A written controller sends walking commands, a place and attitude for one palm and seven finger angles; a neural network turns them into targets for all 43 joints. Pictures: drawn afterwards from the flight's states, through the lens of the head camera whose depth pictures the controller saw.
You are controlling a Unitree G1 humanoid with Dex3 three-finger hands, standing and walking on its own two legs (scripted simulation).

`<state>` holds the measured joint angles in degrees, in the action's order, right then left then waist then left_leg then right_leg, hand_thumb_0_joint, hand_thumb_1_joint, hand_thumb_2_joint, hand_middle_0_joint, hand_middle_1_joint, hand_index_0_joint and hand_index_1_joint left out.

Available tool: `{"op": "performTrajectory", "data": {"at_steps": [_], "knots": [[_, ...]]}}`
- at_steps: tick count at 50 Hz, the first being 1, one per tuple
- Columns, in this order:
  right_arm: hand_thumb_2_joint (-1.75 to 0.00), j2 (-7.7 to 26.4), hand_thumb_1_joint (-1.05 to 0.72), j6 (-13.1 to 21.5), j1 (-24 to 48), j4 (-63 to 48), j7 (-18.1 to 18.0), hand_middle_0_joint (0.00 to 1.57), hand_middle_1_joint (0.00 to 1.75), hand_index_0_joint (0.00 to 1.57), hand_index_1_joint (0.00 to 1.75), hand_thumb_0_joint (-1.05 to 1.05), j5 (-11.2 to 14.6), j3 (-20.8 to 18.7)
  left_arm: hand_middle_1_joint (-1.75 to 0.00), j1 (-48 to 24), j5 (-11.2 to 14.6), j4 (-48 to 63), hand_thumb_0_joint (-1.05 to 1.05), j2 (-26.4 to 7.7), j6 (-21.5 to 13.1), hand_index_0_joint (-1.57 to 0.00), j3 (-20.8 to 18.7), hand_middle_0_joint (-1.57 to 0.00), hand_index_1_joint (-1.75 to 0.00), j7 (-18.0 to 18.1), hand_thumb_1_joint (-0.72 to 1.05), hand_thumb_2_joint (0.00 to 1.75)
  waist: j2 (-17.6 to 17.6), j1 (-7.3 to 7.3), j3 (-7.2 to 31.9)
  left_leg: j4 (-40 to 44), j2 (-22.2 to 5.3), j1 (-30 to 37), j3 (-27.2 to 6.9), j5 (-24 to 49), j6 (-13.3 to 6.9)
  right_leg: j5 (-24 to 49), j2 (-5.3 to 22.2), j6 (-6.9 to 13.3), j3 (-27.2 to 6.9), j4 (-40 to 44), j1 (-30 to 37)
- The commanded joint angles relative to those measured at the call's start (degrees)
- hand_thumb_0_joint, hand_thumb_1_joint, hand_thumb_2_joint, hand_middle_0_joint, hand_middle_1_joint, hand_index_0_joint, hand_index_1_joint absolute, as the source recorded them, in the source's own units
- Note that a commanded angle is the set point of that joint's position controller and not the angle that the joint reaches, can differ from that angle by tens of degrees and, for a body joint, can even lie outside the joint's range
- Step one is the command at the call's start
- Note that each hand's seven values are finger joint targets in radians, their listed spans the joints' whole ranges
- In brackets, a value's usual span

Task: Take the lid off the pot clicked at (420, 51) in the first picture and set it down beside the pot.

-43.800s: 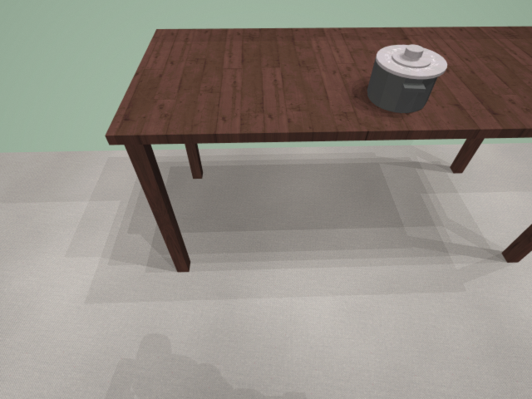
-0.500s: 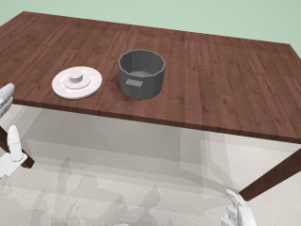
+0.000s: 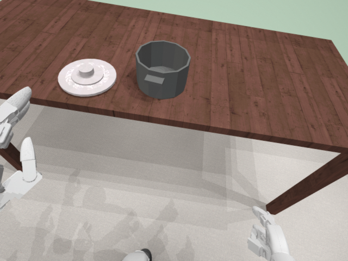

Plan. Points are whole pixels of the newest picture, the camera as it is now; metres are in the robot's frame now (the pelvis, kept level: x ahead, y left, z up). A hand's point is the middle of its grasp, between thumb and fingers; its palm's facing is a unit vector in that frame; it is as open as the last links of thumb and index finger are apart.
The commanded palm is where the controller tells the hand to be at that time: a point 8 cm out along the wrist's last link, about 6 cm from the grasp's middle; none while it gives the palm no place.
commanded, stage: step back with the hand held close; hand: left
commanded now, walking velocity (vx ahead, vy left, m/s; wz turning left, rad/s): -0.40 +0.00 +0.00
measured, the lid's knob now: (86, 70) +0.63 +0.33 +0.02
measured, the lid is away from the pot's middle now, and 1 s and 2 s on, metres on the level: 0.24 0.24 0.24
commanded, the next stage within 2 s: stop stepping back and stand still in 0.38 s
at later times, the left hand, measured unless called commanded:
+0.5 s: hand out of the picture +0.09 +0.31 +0.18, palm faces +0.34 -0.87 -0.37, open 7.4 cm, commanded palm +0.02 +0.34 +0.20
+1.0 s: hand out of the picture -0.09 +0.35 +0.19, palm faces +0.19 -0.91 -0.37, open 7.4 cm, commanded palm -0.14 +0.41 +0.20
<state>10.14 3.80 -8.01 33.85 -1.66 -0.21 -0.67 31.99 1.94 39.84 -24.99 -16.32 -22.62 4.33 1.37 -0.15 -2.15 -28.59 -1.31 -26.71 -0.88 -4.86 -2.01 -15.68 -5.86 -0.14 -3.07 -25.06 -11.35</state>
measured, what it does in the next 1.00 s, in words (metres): walks backwards: right foot, then left foot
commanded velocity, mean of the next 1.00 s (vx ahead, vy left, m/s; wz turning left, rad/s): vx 0.01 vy -0.08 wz -0.01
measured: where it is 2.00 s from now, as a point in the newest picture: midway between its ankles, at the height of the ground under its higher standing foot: outside the picture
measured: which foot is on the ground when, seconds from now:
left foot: down 0.00-0.62, up 0.64-0.76, down 0.78-0.98, up 1.00-1.00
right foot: down 0.00-0.32, up 0.34-0.60, down 0.62-0.76, up 0.78-1.00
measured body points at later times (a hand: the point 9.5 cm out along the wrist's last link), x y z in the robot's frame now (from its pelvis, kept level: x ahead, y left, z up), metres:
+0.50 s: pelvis -0.11 +0.06 +0.00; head -0.11 +0.12 +0.44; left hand +0.06 +0.35 +0.20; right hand +0.05 -0.17 -0.06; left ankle +0.08 +0.10 -0.73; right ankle -0.19 -0.10 -0.68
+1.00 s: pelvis -0.28 +0.14 +0.01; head -0.30 +0.21 +0.45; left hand -0.11 +0.40 +0.21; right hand -0.16 -0.08 -0.05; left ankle -0.14 +0.18 -0.72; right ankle -0.33 +0.06 -0.68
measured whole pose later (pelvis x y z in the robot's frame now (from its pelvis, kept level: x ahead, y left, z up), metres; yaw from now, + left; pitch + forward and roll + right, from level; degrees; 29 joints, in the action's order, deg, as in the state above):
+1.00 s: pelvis -0.28 +0.14 +0.01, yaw -2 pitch -1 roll -6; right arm 5.9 6.3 -17.6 32.8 1.6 0.1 2.4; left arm 38.8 4.2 45.3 -26.3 -7.1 -22.3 4.6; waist 3.2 3.4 1.6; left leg -30.5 -1.8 -25.6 2.0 -16.9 2.0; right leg -28.7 -7.6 5.0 8.5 -45.0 -15.8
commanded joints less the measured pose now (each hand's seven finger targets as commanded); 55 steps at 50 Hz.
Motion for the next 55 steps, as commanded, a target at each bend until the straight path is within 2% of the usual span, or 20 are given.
{"op": "performTrajectory", "data": {"at_steps": [1, 12, 17, 20, 23, 24, 25, 26, 28, 30, 33, 36, 38, 39, 41, 47, 50, 52, 53, 55], "knots": [[-0.90, 9.17, -0.90, 1.16, 2.42, -11.35, -0.83, 0.20, 0.30, 0.20, 0.30, 0.00, 0.71, -4.24, -0.30, 4.59, 1.27, 11.39, 0.00, -10.09, -3.19, -0.20, -8.47, -0.20, -0.30, 0.93, 0.90, 0.90, -6.40, 0.39, 19.38, -0.94, -3.81, 21.28, -0.17, 17.29, -0.70, 27.57, 5.24, -2.86, 1.14, 0.50, -2.01], [-0.90, 8.61, -0.90, 0.70, 0.53, -10.17, -1.29, 0.20, 0.30, 0.20, 0.30, 0.00, 0.35, -4.55, -0.30, -2.93, 0.77, 5.62, 0.00, -8.77, -3.12, -0.20, -5.06, -0.20, -0.30, 3.06, 0.90, 0.90, 4.04, 3.24, 1.24, -13.88, 0.15, 17.83, -2.97, -11.88, 1.43, -5.82, 14.77, 5.02, -5.34, 11.98, -28.89], [-0.90, 11.71, -0.90, 4.66, 2.15, -11.36, -1.82, 0.20, 0.30, 0.20, 0.30, 0.00, -1.01, -4.21, -0.30, -3.93, -0.12, 11.67, 0.00, -9.50, -4.49, -0.20, -7.17, -0.20, -0.30, 2.82, 0.90, 0.90, -23.62, 1.35, 6.94, 29.40, -17.97, -12.73, -25.66, -46.40, -4.25, -11.22, -4.33, 0.50, 1.02, -29.48, 5.08], [-0.90, 8.67, -0.90, 5.80, 0.78, -10.25, -0.10, 0.20, 0.30, 0.20, 0.30, 0.00, -0.57, -4.63, -0.30, -1.58, 2.02, 12.88, 0.00, -8.62, -2.73, -0.20, -6.85, -0.20, -0.30, 2.83, 0.90, 0.90, -11.50, -0.66, 13.22, 22.78, -15.15, -1.31, -15.05, -29.75, -2.97, -15.26, -2.51, 1.33, 0.42, -34.60, 0.25], [-0.90, 7.39, -0.90, 5.85, -0.25, -7.83, 1.00, 0.20, 0.30, 0.20, 0.30, 0.00, -1.10, -4.28, -0.30, -0.25, 2.29, 14.21, 0.00, -7.70, -0.63, -0.20, -5.83, -0.20, -0.30, 3.21, 0.90, 0.90, -16.60, -0.88, 15.27, 24.53, -13.60, 7.35, -10.70, -29.19, 1.12, -16.53, -1.43, 2.88, 4.53, -19.91, -0.22], [-0.90, 20.02, -0.90, 3.18, -4.42, 4.94, -1.12, 0.20, 0.30, 0.20, 0.30, 0.00, -2.04, -6.47, -0.30, -3.02, -4.45, -40.72, 0.00, 4.13, 13.62, -0.20, 14.34, -0.20, -0.30, -2.35, 0.90, 0.90, -14.74, 8.76, 7.04, 5.84, -11.01, 6.91, -18.46, -7.26, -0.49, -18.63, 5.69, 1.55, -0.93, -24.26, -10.96], [-0.90, 4.13, -0.90, 4.49, -0.63, -6.22, 0.96, 0.20, 0.30, 0.20, 0.30, 0.00, -1.87, -5.32, -0.30, -5.78, 3.14, 18.21, 0.00, -3.13, 5.15, -0.20, -3.28, -0.20, -0.30, 1.68, 0.90, 0.90, -8.80, -1.92, 17.05, 21.65, -10.06, 19.29, -8.29, -22.10, 4.92, -19.10, -2.28, 1.66, 5.54, -15.06, -3.62], [-0.90, 8.63, -0.90, 6.26, -1.02, -9.83, 0.62, 0.20, 0.30, 0.20, 0.30, 0.00, -1.50, -4.46, -0.30, -7.52, 1.21, 25.81, 0.00, -13.92, 0.66, -0.20, -6.29, -0.20, -0.30, 2.43, 0.90, 0.90, -9.23, -1.57, 19.41, 22.04, -8.26, 18.67, -9.86, -26.45, 6.77, -18.74, -4.42, 3.59, 8.44, -9.24, -0.59], [-0.90, 6.67, -0.90, 5.46, -2.43, -8.05, 0.82, 0.20, 0.30, 0.20, 0.30, 0.00, -2.21, -3.29, -0.30, 4.36, 2.33, 20.59, 0.00, -12.39, 1.16, -0.20, -8.10, -0.20, -0.30, 2.58, 0.90, 0.90, -15.50, -1.48, 17.50, 18.54, -5.85, 17.05, -6.15, -27.30, 10.90, -14.51, -2.24, 5.73, 7.34, 0.70, 2.16], [-0.90, 6.03, -0.90, 4.87, -3.57, -6.81, -0.27, 0.20, 0.30, 0.20, 0.30, 0.00, -1.20, -2.84, -0.30, 4.63, 1.38, 21.79, 0.00, -15.21, 1.27, -0.20, -10.08, -0.20, -0.30, 3.13, 0.90, 0.90, -1.83, 0.51, 15.87, -13.69, 2.74, 22.42, 5.41, -20.71, 7.43, -9.01, 10.73, 8.78, -0.03, 10.12, -10.81], [-0.90, 7.02, -0.90, 2.16, 0.60, -8.82, -1.23, 0.20, 0.30, 0.20, 0.30, 0.00, 2.14, -3.03, -0.30, -10.43, 2.67, 17.52, 0.00, -11.36, 3.82, -0.20, -7.08, -0.20, -0.30, 1.77, 0.90, 0.90, 16.78, 3.56, 1.22, -56.42, -0.93, 12.70, -8.63, -19.35, 2.59, -22.23, 24.85, 12.73, -8.92, 11.04, -37.74], [-0.90, 7.79, -0.90, 0.55, 3.48, -9.52, -2.00, 0.20, 0.30, 0.20, 0.30, 0.00, 1.72, 0.10, -0.30, -19.13, 1.86, 4.79, 0.00, -9.10, 6.04, -0.20, -4.63, -0.20, -0.30, 2.00, 0.90, 0.90, -5.98, 5.16, -10.67, -18.95, -3.57, 8.78, -4.41, -21.35, 1.49, -16.62, 14.64, 5.18, 2.74, -5.53, -34.28], [-0.90, 9.66, -0.90, 3.44, 2.26, -9.43, -1.80, 0.20, 0.30, 0.20, 0.30, 0.00, 2.67, -0.21, -0.30, -21.89, 2.46, 3.58, 0.00, -7.96, 3.35, -0.20, -5.50, -0.20, -0.30, 3.13, 0.90, 0.90, -32.00, 3.96, -6.80, 17.24, -12.61, 4.70, -26.33, -45.32, -1.35, -21.11, 0.12, 1.63, 8.94, -38.84, -28.00], [-0.90, 8.36, -0.90, 5.28, 1.10, -9.86, -1.02, 0.20, 0.30, 0.20, 0.30, 0.00, 2.56, -0.75, -0.30, -22.61, 1.80, 5.55, 0.00, -10.82, 2.01, -0.20, -7.26, -0.20, -0.30, 2.90, 0.90, 0.90, -26.86, 2.39, -4.24, 24.02, -15.40, -5.36, -33.62, -48.53, -4.58, -18.78, -2.58, 1.25, 2.74, -51.05, -21.04], [-0.90, 7.29, -0.90, 6.34, 3.52, -9.26, 1.19, 0.20, 0.30, 0.20, 0.30, 0.00, 1.70, -1.70, -0.30, -18.95, 3.02, 8.69, 0.00, -12.19, 2.55, -0.20, -8.51, -0.20, -0.30, 1.59, 0.90, 0.90, -13.54, 0.87, 1.96, 26.41, -14.92, -2.69, -39.83, -55.22, 4.91, -14.16, -1.55, 1.67, 0.56, -57.58, -23.87], [-0.90, 4.87, -0.90, 5.93, 3.47, -10.47, 2.53, 0.20, 0.30, 0.20, 0.30, 0.00, -0.05, -0.87, -0.30, 8.91, 2.29, 22.65, 0.00, -11.04, 3.69, -0.20, -7.42, -0.20, -0.30, 2.03, 0.90, 0.90, -17.91, -1.82, 13.86, 20.47, -7.41, -9.86, -4.79, -31.08, 7.21, -15.48, -2.89, 4.27, 11.40, -19.49, 15.84], [-0.90, 4.55, -0.90, 4.18, -1.98, -6.35, 1.54, 0.20, 0.30, 0.20, 0.30, 0.00, 1.99, -1.97, -0.30, 2.51, 0.09, 18.44, 0.00, -13.65, 4.60, -0.20, -9.44, -0.20, -0.30, 1.57, 0.90, 0.90, 12.53, -0.25, 12.66, -43.42, 5.92, -1.53, 10.66, -21.83, 4.73, 0.57, 12.91, 11.65, 3.22, 6.75, 0.16], [-0.90, 5.99, -0.90, 3.89, -0.06, -8.56, -1.31, 0.20, 0.30, 0.20, 0.30, 0.00, 1.33, -0.62, -0.30, -11.14, 2.44, 16.27, 0.00, -18.16, 4.43, -0.20, -15.13, -0.20, -0.30, 2.85, 0.90, 0.90, 1.65, 3.01, 3.92, -65.74, -0.50, -11.63, -1.94, -20.44, 0.55, -0.71, 23.83, 14.03, -8.04, 8.13, -12.98], [-0.90, 4.82, -0.90, 3.16, 0.09, -8.40, -1.32, 0.20, 0.30, 0.20, 0.30, 0.00, -0.53, 0.82, -0.30, -14.11, 2.50, 5.68, 0.00, -16.15, 4.90, -0.20, -14.05, -0.20, -0.30, 3.78, 0.90, 0.90, 1.64, 3.49, 0.99, -59.35, -4.26, -18.32, -1.79, -19.13, 1.05, -15.27, 24.98, 7.54, -11.53, 11.10, -11.08], [-0.90, 9.15, -0.90, 3.24, 4.38, -8.04, -1.90, 0.20, 0.30, 0.20, 0.30, 0.00, 2.07, -3.48, -0.30, -24.03, 1.03, 3.20, 0.00, -12.42, 4.57, -0.20, -7.82, -0.20, -0.30, 2.74, 0.90, 0.90, 9.73, 2.56, -7.15, -48.46, -7.90, -16.34, -7.39, -19.74, 1.09, -33.76, 27.13, 15.09, -24.42, 15.57, -17.41]]}}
